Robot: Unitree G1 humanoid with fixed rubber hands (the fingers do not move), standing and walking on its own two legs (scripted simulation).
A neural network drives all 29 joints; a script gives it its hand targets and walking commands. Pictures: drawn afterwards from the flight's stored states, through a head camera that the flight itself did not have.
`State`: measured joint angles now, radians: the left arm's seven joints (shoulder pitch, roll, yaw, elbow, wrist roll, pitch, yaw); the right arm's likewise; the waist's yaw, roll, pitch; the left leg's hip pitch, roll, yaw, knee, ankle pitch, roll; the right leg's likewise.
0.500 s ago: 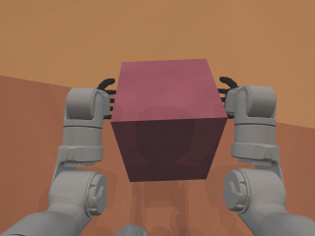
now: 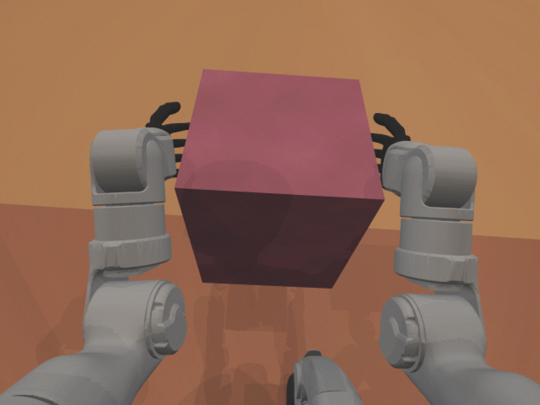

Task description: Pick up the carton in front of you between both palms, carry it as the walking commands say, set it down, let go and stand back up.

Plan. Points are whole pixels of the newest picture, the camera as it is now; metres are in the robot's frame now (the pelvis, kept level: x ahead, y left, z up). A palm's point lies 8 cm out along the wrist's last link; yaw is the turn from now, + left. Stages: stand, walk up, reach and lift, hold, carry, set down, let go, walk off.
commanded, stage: carry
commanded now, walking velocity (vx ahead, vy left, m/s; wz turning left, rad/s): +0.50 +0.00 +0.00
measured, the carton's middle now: (274, 189) +0.39 -0.03 +0.10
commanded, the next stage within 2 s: none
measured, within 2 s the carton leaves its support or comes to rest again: neither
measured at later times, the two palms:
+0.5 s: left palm (153, 3) +0.71 +0.16 +0.22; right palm (325, 0) +0.72 -0.14 +0.23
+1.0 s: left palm out of the picture +1.00 +0.14 +0.25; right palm out of the picture +1.02 -0.15 +0.26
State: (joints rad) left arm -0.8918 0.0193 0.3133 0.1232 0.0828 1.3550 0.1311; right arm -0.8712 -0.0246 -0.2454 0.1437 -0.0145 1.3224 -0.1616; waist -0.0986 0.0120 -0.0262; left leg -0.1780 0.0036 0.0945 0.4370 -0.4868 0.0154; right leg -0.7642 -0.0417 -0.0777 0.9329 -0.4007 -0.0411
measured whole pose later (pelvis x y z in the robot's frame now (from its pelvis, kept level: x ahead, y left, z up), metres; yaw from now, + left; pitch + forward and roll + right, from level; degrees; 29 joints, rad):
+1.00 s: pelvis +0.64 -0.03 +0.10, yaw +1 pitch +3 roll -1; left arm -0.85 0.02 0.23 0.22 0.06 1.32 0.13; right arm -0.86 -0.04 -0.30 0.20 -0.05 1.35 -0.12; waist 0.08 0.02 -0.04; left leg -0.50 0.02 -0.01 1.30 -0.47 0.03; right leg -0.49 0.00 -0.17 0.67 -0.39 -0.09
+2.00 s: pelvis +1.25 -0.04 +0.15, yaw +2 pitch +5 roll +2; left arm -0.57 -0.10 0.30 0.01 0.12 1.24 0.11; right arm -0.60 0.09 -0.25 0.04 -0.11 1.26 -0.13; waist 0.01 0.00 -0.02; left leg -0.61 0.05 0.08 0.76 -0.24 -0.03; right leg -0.18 -0.02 -0.14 0.29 -0.21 -0.07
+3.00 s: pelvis +1.90 -0.04 +0.15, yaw +2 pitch +4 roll +1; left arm -0.13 -0.13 0.11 -0.32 0.10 1.18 0.09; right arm -0.14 0.13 -0.08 -0.34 -0.13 1.20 -0.09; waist 0.02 0.01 -0.11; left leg -0.61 0.13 0.11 0.71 -0.12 -0.02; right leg -0.12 -0.04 -0.23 0.25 -0.20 -0.04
